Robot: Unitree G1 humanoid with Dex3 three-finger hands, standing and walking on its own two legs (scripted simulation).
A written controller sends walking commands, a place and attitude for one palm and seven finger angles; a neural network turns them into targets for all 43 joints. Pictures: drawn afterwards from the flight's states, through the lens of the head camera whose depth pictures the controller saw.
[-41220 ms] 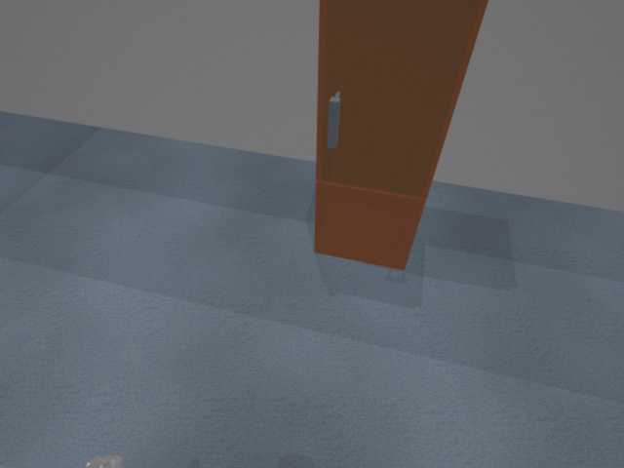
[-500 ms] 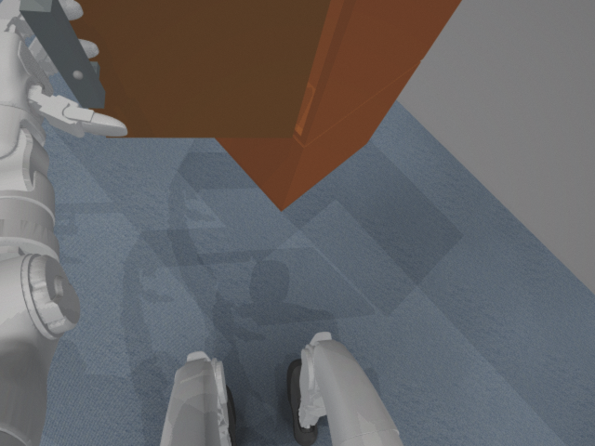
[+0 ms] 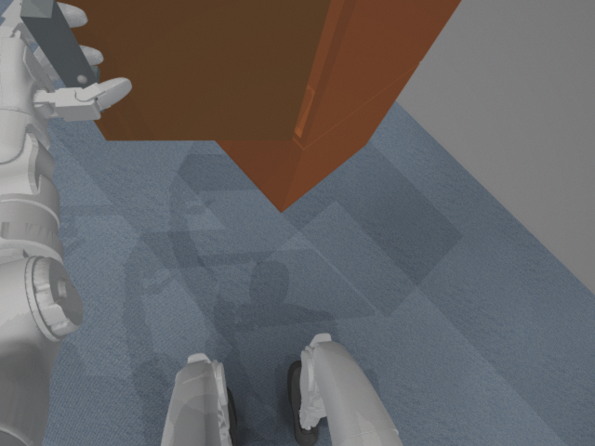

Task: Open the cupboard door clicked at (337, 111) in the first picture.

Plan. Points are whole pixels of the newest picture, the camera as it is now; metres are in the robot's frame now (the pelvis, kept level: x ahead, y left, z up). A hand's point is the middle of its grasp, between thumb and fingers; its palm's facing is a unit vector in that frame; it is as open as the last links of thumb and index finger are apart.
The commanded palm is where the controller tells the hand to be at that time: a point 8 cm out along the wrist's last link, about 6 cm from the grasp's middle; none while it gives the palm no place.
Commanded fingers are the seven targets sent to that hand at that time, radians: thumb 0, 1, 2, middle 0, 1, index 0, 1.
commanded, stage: close the thumb around the handle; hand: left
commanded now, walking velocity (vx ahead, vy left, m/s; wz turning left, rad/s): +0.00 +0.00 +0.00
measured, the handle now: (72, 48) +0.59 +0.22 +0.04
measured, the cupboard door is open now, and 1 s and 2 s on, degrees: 53 79 100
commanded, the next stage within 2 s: pull the door open along its arc in 0.32 s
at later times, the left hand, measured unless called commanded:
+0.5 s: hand (91, 81) +0.55 +0.19 +0.04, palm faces +0.02 -1.00 -0.02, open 6.0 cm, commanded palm +0.52 +0.22 +0.04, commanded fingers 0.00 0.90 0.90 -0.40 -1.35 -0.40 -1.35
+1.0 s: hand (137, 185) +0.42 +0.14 +0.04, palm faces +0.21 -0.98 +0.05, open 6.4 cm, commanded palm +0.35 +0.21 +0.04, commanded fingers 0.00 0.90 0.90 -0.40 -1.35 -0.40 -1.35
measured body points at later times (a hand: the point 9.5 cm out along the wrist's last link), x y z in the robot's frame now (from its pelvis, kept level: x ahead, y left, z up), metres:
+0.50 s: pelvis +0.00 +0.00 +0.00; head +0.19 +0.03 +0.41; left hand +0.54 +0.25 +0.04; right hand +0.01 -0.26 -0.10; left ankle +0.01 +0.09 -0.60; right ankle +0.04 -0.12 -0.60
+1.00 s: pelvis +0.03 -0.01 +0.04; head +0.16 +0.01 +0.47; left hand +0.40 +0.19 +0.04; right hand +0.13 -0.25 -0.08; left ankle +0.01 +0.09 -0.60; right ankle +0.04 -0.12 -0.60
